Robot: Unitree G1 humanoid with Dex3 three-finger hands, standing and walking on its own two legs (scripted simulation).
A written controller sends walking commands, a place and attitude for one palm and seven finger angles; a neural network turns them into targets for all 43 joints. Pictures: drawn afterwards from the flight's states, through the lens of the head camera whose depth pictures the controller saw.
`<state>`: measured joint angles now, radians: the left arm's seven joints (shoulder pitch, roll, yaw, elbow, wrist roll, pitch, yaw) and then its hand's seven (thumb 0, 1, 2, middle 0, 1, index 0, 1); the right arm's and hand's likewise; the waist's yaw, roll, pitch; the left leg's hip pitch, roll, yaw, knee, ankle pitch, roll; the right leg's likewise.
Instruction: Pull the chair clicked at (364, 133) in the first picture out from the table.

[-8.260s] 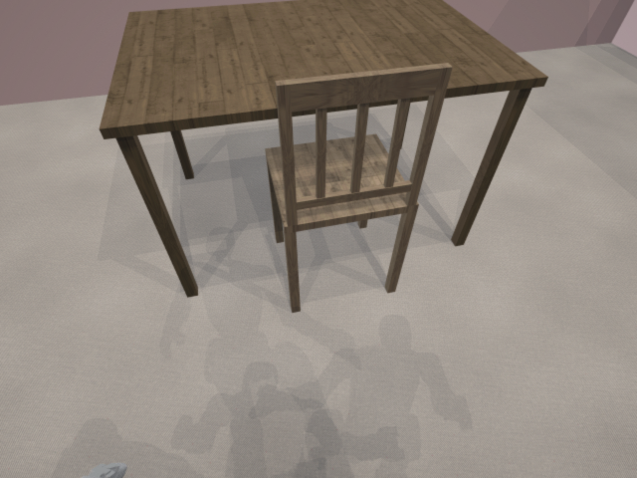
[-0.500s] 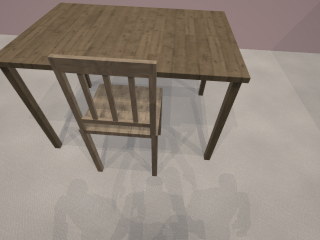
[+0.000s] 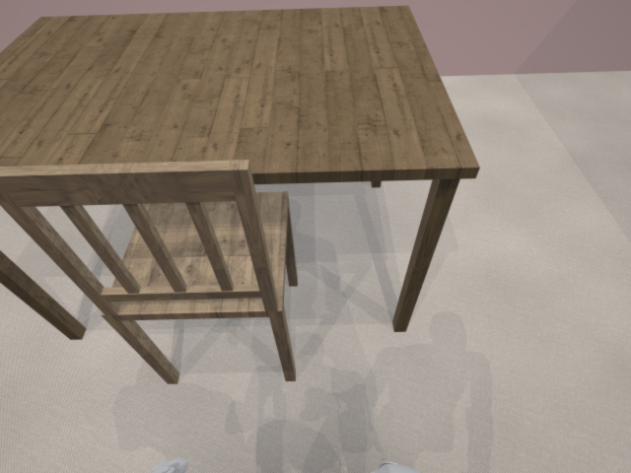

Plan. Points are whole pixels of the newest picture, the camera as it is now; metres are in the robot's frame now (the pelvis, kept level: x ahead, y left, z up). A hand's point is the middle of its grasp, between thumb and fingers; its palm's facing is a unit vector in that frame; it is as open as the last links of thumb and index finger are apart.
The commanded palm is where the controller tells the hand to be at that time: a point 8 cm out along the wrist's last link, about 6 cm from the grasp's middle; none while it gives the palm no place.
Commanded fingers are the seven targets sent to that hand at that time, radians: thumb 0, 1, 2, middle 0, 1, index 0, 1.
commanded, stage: come to a stop and stand still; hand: left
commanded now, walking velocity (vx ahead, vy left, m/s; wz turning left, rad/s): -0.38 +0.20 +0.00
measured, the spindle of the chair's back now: (159, 250) +0.48 +0.31 -0.07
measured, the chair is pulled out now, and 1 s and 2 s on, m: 0.00 0.00 0.00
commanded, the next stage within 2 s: look again from close up in 1.06 s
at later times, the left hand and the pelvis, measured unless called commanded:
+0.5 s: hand out of the picture +0.06 +0.23 -0.16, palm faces +0.03 -0.98 -0.20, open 7.4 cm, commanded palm none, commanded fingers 0.00 0.90 0.90 -0.20 -0.30 -0.20 -0.30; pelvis +0.03 +0.04 +0.02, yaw -2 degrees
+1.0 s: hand out of the picture -0.01 +0.13 -0.16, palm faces -0.02 -0.99 -0.14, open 7.4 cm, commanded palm none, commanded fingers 0.00 0.90 0.90 -0.20 -0.30 -0.20 -0.30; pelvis +0.00 -0.01 +0.02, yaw -3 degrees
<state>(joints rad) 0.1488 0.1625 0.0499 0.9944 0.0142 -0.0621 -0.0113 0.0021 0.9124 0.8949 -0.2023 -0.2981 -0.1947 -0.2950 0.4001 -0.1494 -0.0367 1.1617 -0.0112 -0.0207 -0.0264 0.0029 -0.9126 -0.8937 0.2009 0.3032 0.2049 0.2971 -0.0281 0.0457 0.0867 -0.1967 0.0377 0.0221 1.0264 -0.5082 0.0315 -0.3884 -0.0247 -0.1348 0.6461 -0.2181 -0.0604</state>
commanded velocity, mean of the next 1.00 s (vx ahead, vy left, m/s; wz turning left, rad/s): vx -0.07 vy -0.03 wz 0.00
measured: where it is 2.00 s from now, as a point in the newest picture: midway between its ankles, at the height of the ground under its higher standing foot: outside the picture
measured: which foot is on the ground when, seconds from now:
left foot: up 0.00-0.28, down 0.30-1.00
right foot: down 0.00-0.30, up 0.32-0.68, down 0.70-1.00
